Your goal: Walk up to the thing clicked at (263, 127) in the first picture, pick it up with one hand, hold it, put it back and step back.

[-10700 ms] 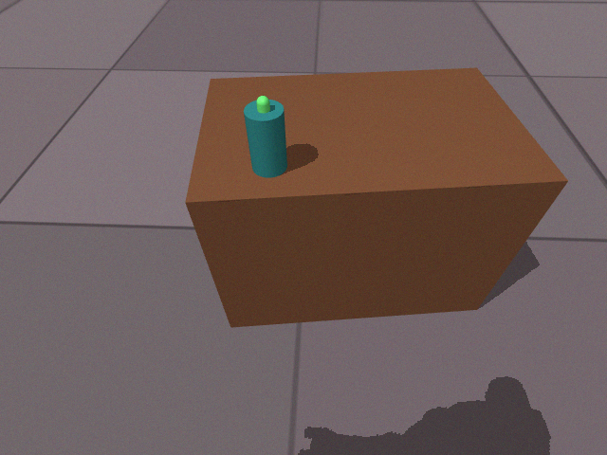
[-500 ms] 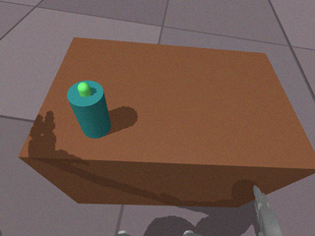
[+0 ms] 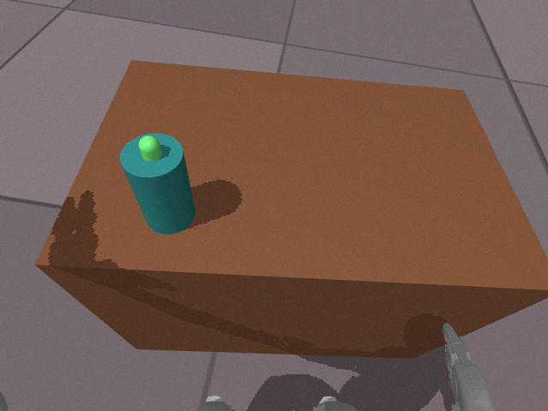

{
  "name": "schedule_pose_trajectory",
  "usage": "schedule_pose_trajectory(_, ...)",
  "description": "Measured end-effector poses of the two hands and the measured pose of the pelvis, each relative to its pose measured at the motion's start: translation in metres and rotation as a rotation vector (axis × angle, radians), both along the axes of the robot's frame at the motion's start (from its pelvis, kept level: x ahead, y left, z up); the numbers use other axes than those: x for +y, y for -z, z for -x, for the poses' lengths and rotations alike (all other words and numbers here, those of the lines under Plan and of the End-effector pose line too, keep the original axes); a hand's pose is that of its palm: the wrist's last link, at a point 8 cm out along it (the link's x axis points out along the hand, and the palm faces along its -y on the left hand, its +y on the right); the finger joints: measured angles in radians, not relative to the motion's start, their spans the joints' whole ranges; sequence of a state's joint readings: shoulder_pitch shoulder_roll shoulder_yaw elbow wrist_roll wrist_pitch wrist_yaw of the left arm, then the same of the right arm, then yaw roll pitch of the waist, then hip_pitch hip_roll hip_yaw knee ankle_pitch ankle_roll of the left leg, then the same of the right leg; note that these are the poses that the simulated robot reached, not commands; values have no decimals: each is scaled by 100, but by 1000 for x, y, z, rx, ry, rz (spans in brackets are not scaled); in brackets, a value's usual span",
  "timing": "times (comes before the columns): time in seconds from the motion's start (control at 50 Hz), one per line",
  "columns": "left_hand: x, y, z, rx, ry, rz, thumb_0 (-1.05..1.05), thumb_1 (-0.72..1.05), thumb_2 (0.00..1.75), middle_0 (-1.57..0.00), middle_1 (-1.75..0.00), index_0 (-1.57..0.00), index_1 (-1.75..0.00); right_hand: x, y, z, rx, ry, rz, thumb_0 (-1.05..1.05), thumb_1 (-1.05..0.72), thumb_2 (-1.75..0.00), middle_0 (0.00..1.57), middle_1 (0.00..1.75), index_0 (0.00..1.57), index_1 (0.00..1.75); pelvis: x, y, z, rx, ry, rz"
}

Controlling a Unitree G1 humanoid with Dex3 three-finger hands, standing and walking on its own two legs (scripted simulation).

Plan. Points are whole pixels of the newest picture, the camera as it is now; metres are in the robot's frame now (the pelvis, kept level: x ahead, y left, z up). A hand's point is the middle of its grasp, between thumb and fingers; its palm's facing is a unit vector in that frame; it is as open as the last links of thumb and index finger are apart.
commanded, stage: go down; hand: left
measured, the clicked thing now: (160, 181) +0.46 +0.20 +0.02
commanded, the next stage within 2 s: approach in 0.02 s
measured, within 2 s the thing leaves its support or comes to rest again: neither
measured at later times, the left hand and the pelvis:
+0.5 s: hand (52, 208) +0.39 +0.33 +0.04, palm faces +0.18 -0.98 +0.06, open 17.7 cm; pelvis -0.01 +0.00 -0.02, yaw +0 degrees
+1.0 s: hand (136, 205) +0.43 +0.24 +0.00, palm faces +0.21 -0.98 +0.01, open 17.5 cm; pelvis -0.02 +0.00 -0.04, yaw -2 degrees
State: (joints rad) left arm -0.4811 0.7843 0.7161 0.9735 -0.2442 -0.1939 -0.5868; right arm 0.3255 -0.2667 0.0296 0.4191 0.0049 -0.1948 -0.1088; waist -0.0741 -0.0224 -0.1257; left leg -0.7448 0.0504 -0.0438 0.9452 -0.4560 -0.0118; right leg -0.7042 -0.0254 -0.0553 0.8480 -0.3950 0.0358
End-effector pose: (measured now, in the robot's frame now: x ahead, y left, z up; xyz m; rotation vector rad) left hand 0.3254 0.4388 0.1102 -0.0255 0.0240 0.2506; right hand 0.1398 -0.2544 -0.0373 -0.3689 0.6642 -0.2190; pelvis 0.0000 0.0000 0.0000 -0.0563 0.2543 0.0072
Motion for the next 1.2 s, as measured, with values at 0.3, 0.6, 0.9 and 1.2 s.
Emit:
schedule_pose_trajectory(0.3, -7, 11, -9, 37, 17, 1, -1, -58, 4, -6, -4, -6, -5, 1, 4, 3, 0, -5, -7, -1, 52, -6, 6, 5, 5, 5, -1, 4, 3, 19, 2, -5)
schedule_pose_trajectory(0.6, -94, 100, -61, 55, 103, 62, -1, -61, 4, -6, -4, -6, -5, -2, -3, 7, -20, -40, 41, -1, 53, -5, 6, 5, 6, 5, 0, 25, 14, 80, 15, 6)
schedule_pose_trajectory(0.9, -149, 109, -81, 13, 50, 3, -1, -56, 1, -7, -3, -7, -2, -8, 16, 29, 34, 35, -3, -1, 51, -6, 6, 5, 5, 5, -2, 38, 16, 107, 37, -2)
schedule_pose_trajectory(1.2, -173, 118, -74, 21, 51, -2, -1, -52, 0, -6, -1, -8, 0, -13, 0, 13, -7, -22, 3, -1, 52, -5, 6, 5, 6, 5, -12, 38, 15, 98, 21, -15)
